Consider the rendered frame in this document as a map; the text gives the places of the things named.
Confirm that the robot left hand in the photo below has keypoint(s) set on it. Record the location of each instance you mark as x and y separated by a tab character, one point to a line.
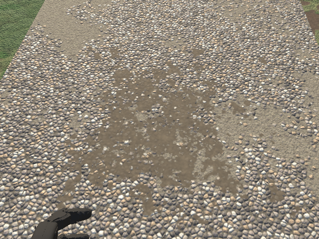
48	229

